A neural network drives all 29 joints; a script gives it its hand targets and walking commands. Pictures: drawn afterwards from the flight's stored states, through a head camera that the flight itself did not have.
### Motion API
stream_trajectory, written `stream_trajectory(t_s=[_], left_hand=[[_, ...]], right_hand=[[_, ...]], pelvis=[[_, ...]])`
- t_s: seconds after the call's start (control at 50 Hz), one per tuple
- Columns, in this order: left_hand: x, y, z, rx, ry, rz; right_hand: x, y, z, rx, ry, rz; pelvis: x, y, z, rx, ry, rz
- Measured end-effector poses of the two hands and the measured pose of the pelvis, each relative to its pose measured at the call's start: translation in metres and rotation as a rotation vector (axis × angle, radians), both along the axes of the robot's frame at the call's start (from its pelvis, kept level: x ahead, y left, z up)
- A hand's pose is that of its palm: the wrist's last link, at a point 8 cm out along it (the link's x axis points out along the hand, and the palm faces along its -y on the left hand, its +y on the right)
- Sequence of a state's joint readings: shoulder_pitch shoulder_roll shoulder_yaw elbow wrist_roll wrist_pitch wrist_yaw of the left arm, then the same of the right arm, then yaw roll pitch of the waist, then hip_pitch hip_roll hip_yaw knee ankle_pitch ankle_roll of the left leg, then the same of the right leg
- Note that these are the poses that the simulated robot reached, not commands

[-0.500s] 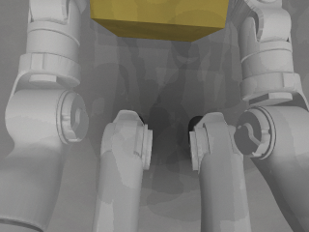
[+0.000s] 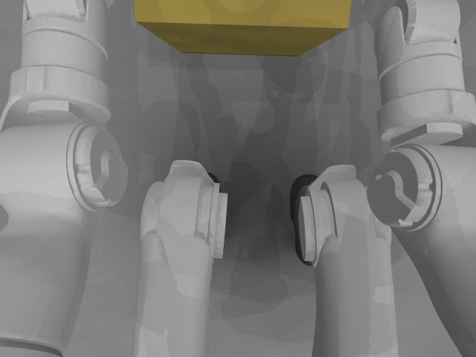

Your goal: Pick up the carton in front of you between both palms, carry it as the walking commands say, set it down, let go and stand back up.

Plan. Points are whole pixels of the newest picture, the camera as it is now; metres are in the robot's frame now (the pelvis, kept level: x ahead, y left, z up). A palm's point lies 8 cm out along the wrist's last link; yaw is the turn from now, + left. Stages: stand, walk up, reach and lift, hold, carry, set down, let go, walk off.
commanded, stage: set down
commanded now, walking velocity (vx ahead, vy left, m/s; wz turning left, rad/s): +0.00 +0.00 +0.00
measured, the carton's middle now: out of the picture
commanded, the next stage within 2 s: let go in 1.86 s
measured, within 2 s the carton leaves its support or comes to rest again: neither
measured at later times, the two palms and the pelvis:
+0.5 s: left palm out of the picture +0.57 +0.20 -0.18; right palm out of the picture +0.57 -0.11 -0.18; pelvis +0.01 +0.00 -0.01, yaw +0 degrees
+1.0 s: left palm out of the picture +0.58 +0.23 -0.13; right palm out of the picture +0.58 -0.14 -0.13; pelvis +0.00 +0.00 +0.00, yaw +0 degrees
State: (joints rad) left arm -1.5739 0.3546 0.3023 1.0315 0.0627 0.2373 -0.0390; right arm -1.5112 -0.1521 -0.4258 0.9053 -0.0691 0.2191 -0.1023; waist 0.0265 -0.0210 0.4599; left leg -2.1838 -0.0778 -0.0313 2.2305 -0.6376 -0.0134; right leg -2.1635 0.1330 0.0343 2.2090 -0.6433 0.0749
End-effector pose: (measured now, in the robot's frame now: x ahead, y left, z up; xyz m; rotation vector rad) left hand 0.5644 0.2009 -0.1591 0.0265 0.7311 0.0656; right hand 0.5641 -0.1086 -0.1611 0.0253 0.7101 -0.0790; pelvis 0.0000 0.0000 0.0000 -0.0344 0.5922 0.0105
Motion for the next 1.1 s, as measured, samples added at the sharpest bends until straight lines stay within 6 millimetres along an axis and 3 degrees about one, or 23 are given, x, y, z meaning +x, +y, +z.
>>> stream_trajectory(t_s=[0.6, 0.68, 0.74, 0.82, 0.94, 1.1], left_hand=[[0.003, 0.003, -0.025, -0.021, -0.016, -0.036], [-0.005, 0.013, -0.042, 0.04, 0.029, 0.002], [-0.004, 0.025, -0.043, 0.06, 0.017, 0.05], [0.006, 0.034, -0.029, 0.065, -0.029, 0.072], [0.017, 0.032, 0.006, 0.05, -0.082, 0.063], [0.02, 0.029, 0.077, 0.051, -0.091, 0.058]], right_hand=[[0.006, -0.005, -0.024, -0.004, 0.006, 0.062], [-0.006, -0.019, -0.041, -0.064, 0.055, 0.025], [-0.004, -0.036, -0.041, -0.092, 0.04, -0.015], [0.008, -0.048, -0.026, -0.101, -0.003, -0.026], [0.018, -0.04, 0.008, -0.08, -0.049, -0.025], [0.02, -0.029, 0.076, -0.076, -0.064, -0.04]], pelvis=[[0.008, -0.001, -0.007, -0.003, -0.021, 0.005], [0.01, 0.0, -0.007, -0.007, -0.009, 0.002], [0.009, 0.001, -0.009, -0.009, -0.003, -0.001], [0.005, 0.001, -0.013, -0.006, -0.013, -0.003], [-0.002, 0.0, -0.01, -0.004, -0.017, -0.001], [-0.006, 0.0, 0.03, -0.007, 0.044, 0.003]])
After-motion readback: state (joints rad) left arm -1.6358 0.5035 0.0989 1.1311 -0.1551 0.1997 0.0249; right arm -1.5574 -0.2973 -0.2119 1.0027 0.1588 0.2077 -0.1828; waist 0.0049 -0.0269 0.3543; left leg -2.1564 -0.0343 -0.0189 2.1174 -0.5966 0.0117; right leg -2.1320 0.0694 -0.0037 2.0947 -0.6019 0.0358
